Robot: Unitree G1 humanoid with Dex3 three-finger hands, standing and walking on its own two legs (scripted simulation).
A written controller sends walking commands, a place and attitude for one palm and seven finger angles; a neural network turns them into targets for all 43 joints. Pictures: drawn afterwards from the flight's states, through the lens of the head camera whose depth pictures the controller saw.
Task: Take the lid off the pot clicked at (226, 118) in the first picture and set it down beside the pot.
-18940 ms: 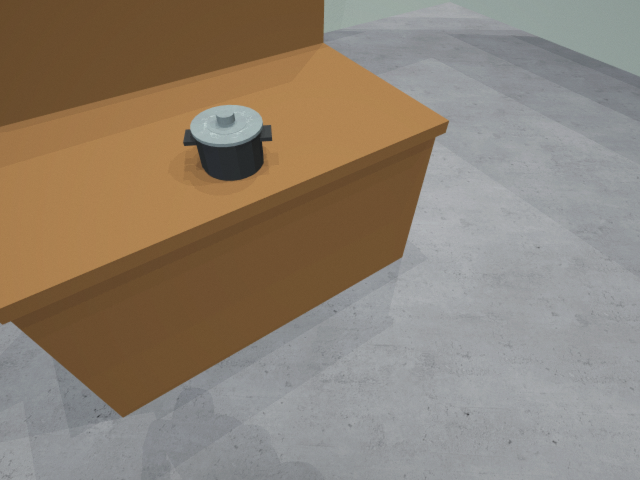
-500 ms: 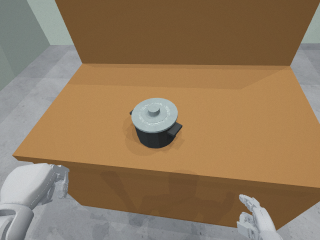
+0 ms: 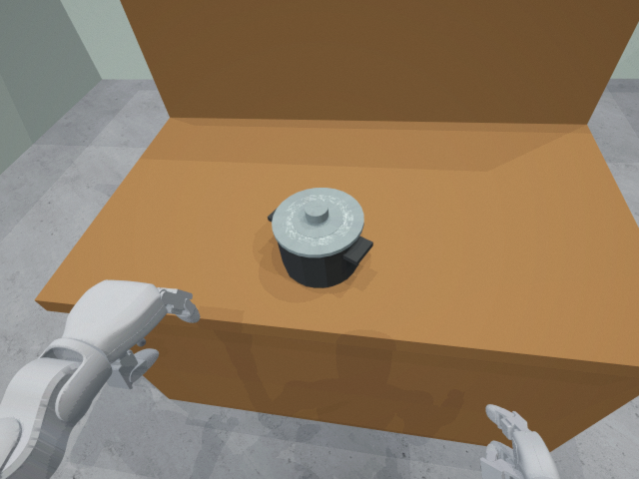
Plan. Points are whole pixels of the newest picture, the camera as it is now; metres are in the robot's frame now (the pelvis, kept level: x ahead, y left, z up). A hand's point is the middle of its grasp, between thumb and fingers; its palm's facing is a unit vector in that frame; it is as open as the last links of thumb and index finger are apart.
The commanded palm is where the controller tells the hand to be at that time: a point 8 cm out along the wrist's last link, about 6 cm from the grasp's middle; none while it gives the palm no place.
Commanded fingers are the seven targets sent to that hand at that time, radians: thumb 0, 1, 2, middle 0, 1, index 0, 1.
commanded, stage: reach forward and open the fingers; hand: left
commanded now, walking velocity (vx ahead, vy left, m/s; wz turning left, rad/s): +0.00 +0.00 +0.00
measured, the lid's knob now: (316, 211) +0.53 +0.07 +0.00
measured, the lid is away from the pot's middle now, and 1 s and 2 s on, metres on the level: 0.00 0.00 0.00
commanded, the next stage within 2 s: move the open hand above the knob in 0.30 s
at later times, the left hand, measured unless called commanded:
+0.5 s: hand (164, 303) +0.30 +0.24 +0.07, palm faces -0.28 -0.05 -0.96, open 10.3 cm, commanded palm +0.29 +0.24 +0.14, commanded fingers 0.00 -0.27 1.32 -0.80 -0.08 -0.80 -0.08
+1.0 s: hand (206, 256) +0.37 +0.20 +0.07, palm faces -0.25 -0.05 -0.97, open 10.3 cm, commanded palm +0.36 +0.18 +0.14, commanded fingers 0.00 -0.27 1.32 -0.80 -0.08 -0.80 -0.08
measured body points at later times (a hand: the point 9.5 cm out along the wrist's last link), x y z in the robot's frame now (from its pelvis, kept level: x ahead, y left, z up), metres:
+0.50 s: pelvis +0.01 +0.01 +0.00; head +0.03 -0.03 +0.45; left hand +0.31 +0.24 +0.12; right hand +0.19 -0.22 -0.11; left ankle +0.01 +0.09 -0.74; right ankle +0.01 -0.12 -0.74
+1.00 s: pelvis +0.02 -0.01 +0.00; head +0.04 -0.05 +0.45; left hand +0.38 +0.20 +0.13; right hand +0.19 -0.23 -0.12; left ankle +0.01 +0.09 -0.74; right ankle +0.01 -0.12 -0.74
